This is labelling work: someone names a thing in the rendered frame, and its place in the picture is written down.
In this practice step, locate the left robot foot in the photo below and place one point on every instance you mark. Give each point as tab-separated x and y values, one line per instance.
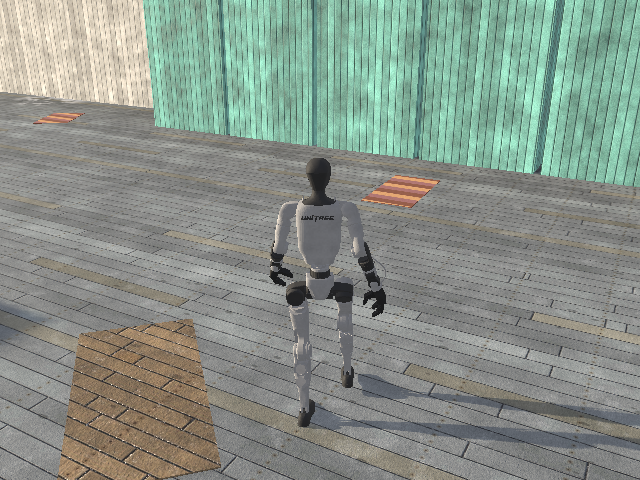
304	418

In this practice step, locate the robot left forearm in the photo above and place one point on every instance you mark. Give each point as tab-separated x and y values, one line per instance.
276	260

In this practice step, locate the robot right forearm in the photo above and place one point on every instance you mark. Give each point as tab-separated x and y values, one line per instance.
369	270

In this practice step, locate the left robot upper arm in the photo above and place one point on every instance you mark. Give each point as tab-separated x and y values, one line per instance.
287	211

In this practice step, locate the robot left hand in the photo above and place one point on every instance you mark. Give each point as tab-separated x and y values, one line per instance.
277	280

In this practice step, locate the right robot upper arm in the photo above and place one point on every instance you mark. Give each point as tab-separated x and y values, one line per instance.
351	212

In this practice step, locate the robot left shin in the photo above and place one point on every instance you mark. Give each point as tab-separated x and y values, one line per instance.
302	373

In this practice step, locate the robot right hand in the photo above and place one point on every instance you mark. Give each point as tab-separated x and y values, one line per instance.
379	304

